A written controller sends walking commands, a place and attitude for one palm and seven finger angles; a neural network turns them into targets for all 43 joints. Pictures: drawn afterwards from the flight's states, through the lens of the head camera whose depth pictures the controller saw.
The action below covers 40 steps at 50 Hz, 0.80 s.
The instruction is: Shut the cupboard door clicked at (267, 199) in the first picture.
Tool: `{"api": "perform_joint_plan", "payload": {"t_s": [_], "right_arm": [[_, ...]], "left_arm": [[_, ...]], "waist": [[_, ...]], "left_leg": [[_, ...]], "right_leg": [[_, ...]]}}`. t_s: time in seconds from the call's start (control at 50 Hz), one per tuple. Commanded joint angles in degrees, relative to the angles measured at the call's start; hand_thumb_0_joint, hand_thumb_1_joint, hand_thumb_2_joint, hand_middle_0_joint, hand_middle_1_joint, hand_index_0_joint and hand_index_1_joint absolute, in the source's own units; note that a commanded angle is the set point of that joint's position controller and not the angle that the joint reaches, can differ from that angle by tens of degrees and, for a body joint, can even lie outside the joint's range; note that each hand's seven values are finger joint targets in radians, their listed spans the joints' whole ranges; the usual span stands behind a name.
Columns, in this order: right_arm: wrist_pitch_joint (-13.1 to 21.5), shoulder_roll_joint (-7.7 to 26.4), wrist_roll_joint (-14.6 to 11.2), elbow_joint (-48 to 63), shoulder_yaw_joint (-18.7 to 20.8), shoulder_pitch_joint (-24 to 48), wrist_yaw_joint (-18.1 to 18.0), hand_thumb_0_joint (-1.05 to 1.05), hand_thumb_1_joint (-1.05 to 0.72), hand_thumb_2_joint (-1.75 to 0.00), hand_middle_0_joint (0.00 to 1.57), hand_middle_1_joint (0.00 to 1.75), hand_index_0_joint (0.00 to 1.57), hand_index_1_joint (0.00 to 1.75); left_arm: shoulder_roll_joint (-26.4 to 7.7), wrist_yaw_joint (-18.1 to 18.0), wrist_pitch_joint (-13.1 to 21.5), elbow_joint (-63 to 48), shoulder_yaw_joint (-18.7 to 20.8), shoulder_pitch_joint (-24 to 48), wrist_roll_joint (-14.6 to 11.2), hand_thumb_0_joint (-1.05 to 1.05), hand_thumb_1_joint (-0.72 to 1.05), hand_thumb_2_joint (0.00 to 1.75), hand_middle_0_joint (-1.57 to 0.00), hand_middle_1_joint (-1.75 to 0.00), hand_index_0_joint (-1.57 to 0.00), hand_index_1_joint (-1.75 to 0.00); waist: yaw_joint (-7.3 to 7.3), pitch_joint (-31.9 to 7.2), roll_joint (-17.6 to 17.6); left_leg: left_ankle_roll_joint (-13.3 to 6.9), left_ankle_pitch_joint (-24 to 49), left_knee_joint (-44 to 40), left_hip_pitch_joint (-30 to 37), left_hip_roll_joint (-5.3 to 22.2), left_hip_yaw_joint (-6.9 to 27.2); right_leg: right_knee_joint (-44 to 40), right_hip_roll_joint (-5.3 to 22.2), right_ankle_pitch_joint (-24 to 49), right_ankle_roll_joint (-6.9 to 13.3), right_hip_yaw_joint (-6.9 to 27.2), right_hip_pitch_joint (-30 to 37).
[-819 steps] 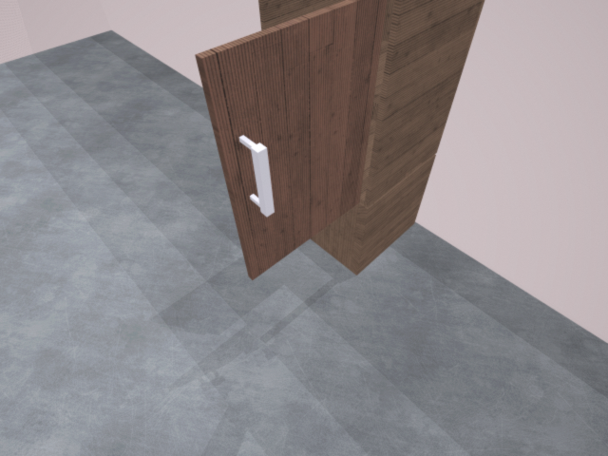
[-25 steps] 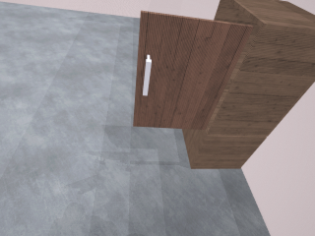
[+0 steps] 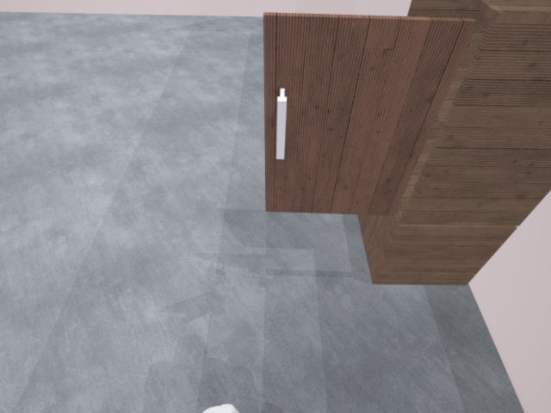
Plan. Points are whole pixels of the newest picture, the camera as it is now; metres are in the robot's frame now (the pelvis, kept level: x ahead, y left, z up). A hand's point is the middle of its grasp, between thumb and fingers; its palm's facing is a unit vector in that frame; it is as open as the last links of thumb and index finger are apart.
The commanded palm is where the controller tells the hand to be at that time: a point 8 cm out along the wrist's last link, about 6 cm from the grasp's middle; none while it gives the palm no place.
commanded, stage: come to a stop and stand still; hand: left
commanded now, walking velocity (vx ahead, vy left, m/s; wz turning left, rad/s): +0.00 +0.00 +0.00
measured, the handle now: (281, 125) +0.75 +0.03 +0.01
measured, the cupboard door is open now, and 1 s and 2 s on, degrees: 88 88 88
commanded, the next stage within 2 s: look again from close up in 0.44 s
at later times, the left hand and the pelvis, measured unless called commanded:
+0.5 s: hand out of the picture +0.02 +0.17 -0.18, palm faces +0.01 -0.98 -0.18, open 7.3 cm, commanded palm none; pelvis +0.03 +0.00 +0.00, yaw -1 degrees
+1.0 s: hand out of the picture -0.03 +0.15 -0.17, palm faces +0.04 -0.99 -0.16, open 7.3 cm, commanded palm none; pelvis +0.01 +0.00 +0.00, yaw -1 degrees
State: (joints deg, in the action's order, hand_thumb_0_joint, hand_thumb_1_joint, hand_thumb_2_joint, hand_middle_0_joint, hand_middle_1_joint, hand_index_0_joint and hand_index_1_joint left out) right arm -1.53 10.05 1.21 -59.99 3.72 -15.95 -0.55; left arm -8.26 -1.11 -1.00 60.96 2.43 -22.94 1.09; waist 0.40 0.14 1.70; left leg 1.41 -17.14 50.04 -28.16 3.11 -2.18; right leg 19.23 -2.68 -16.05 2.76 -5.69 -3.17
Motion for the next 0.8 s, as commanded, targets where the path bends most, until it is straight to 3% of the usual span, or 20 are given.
{"api": "perform_joint_plan", "payload": {"t_s": [0.0,0.04,0.06,0.08,0.1,0.14,0.16,0.18,0.2,0.24,0.3,0.42,0.66,0.78], "right_arm": [[1.86,-0.26,-0.39,1.93,-0.85,-1.14,-0.37,0.0,-0.9,-0.9,0.2,0.3,0.2,0.3],[2.7,-0.63,-0.27,0.0,-1.54,-2.23,-0.96,0.0,-0.9,-0.9,0.2,0.3,0.2,0.3],[3.41,1.41,-0.36,-0.65,-1.45,-3.33,-1.44,0.0,-0.9,-0.9,0.2,0.3,0.2,0.3],[3.96,4.13,-0.27,-1.25,-1.09,-4.37,-1.86,0.0,-0.9,-0.9,0.2,0.3,0.2,0.3],[3.74,5.69,-0.47,-1.59,-0.73,-4.03,-2.16,0.0,-0.9,-0.9,0.2,0.3,0.2,0.3],[3.38,4.11,-0.62,-2.87,-1.57,-1.48,-2.49,0.0,-0.9,-0.9,0.2,0.3,0.2,0.3],[3.18,3.61,-0.89,-2.97,-1.76,-0.97,-2.51,0.0,-0.9,-0.9,0.2,0.3,0.2,0.3],[3.02,3.27,-0.78,-3.22,-1.91,0.1,-2.48,0.0,-0.9,-0.9,0.2,0.3,0.2,0.3],[3.04,3.02,-0.83,-3.39,-1.91,0.47,-2.45,0.0,-0.9,-0.9,0.2,0.3,0.2,0.3],[3.04,2.81,-0.73,-4.0,-2.05,0.12,-2.48,0.0,-0.9,-0.9,0.2,0.3,0.2,0.3],[2.98,2.9,-0.76,-4.55,-2.04,0.45,-2.41,0.0,-0.9,-0.9,0.2,0.3,0.2,0.3],[2.2,2.46,-0.53,-5.2,-2.42,1.54,-2.0,0.0,-0.9,-0.9,0.2,0.3,0.2,0.3],[1.83,3.09,-0.45,-5.98,-2.9,-0.54,-1.44,0.0,-0.9,-0.9,0.2,0.3,0.2,0.3],[1.76,2.51,-0.53,-6.48,-2.95,-1.94,-1.35,0.0,-0.9,-0.9,0.2,0.3,0.2,0.3]], "left_arm": [[-5.51,-0.49,2.85,-2.51,-0.21,2.47,0.68,0.0,0.9,0.9,-0.2,-0.3,-0.2,-0.3],[-4.97,-0.35,2.57,-0.13,-0.75,-0.44,-0.07,0.0,0.9,0.9,-0.2,-0.3,-0.2,-0.3],[-3.64,-0.25,2.51,0.62,-1.11,-2.52,-0.28,0.0,0.9,0.9,-0.2,-0.3,-0.2,-0.3],[-2.38,-0.35,2.33,1.02,-1.28,-4.77,-0.41,0.0,0.9,0.9,-0.2,-0.3,-0.2,-0.3],[-1.67,-0.55,1.99,1.26,-1.46,-5.0,-0.3,0.0,0.9,0.9,-0.2,-0.3,-0.2,-0.3],[-1.62,-0.99,1.44,2.81,-1.49,-4.75,-0.34,0.0,0.9,0.9,-0.2,-0.3,-0.2,-0.3],[-2.31,-0.91,1.35,2.91,-1.54,-3.98,-0.53,0.0,0.9,0.9,-0.2,-0.3,-0.2,-0.3],[-2.13,-0.92,1.47,3.24,-1.64,-3.96,-0.41,0.0,0.9,0.9,-0.2,-0.3,-0.2,-0.3],[-2.38,-0.93,1.73,3.6,-1.75,-4.31,-0.36,0.0,0.9,0.9,-0.2,-0.3,-0.2,-0.3],[-2.28,-1.19,2.01,3.64,-1.89,-3.83,-0.28,0.0,0.9,0.9,-0.2,-0.3,-0.2,-0.3],[-2.61,-1.49,2.07,3.16,-1.85,-3.13,-0.23,0.0,0.9,0.9,-0.2,-0.3,-0.2,-0.3],[-3.17,-1.5,1.55,2.73,-1.72,-1.19,-0.24,0.0,0.9,0.9,-0.2,-0.3,-0.2,-0.3],[-4.81,-1.39,1.64,1.65,-1.71,-0.3,-0.42,0.0,0.9,0.9,-0.2,-0.3,-0.2,-0.3],[-4.48,-1.36,1.7,1.94,-1.77,-1.22,-0.55,0.0,0.9,0.9,-0.2,-0.3,-0.2,-0.3]], "waist": [[1.25,6.26,-6.61],[0.84,3.43,-5.51],[0.37,1.12,-2.18],[-0.37,-2.22,1.71],[-0.52,-1.87,2.39],[-0.81,1.13,4.8],[-0.74,1.8,4.71],[-0.94,2.9,1.81],[-0.8,1.46,-1.24],[-0.29,-0.83,-3.53],[-0.26,-2.5,-3.02],[-0.55,3.37,-2.79],[-0.42,5.0,-3.55],[-0.32,6.02,-2.08]], "left_leg": [[0.07,-0.55,-13.9,8.08,0.06,-1.6],[-0.23,11.53,-25.29,18.62,-0.88,-1.99],[-1.43,21.72,-26.27,23.8,1.94,1.41],[-3.63,32.89,-24.01,27.83,6.71,5.12],[-5.36,34.9,-23.27,26.81,9.4,6.44],[-5.76,36.49,-24.61,22.9,8.03,5.76],[-5.26,32.23,-26.88,20.95,7.25,5.45],[-4.77,31.16,-26.27,20.61,6.23,4.76],[-4.09,32.52,-24.91,21.97,5.65,3.65],[-3.37,33.39,-24.21,23.4,4.89,2.07],[-2.99,32.62,-24.27,23.78,4.48,1.53],[-2.38,21.98,-27.28,20.33,3.97,1.5],[-2.2,17.5,-28.95,20.3,3.61,2.25],[-2.18,15.16,-29.37,19.88,3.35,2.51]], "right_leg": [[-2.42,14.88,20.36,6.46,8.72,-7.54],[4.03,11.73,23.76,2.91,6.75,-8.8],[6.71,9.6,20.78,0.47,6.04,-10.55],[7.91,8.19,14.45,-1.2,5.44,-11.59],[6.51,7.4,6.4,-1.99,4.93,-11.22],[4.22,7.87,7.42,-2.52,4.55,-8.27],[3.23,8.02,6.24,-2.7,4.88,-6.79],[2.15,8.26,9.45,-2.47,5.5,-6.82],[1.71,9.01,15.91,-2.26,5.36,-5.94],[2.09,9.93,24.23,-2.28,4.94,-3.95],[2.25,10.39,27.51,-2.18,4.94,-2.07],[-0.63,10.46,18.55,-1.88,5.55,-4.02],[-3.19,10.35,12.12,-1.52,6.4,-5.22],[-4.15,10.14,6.63,-1.16,6.85,-6.9]]}}
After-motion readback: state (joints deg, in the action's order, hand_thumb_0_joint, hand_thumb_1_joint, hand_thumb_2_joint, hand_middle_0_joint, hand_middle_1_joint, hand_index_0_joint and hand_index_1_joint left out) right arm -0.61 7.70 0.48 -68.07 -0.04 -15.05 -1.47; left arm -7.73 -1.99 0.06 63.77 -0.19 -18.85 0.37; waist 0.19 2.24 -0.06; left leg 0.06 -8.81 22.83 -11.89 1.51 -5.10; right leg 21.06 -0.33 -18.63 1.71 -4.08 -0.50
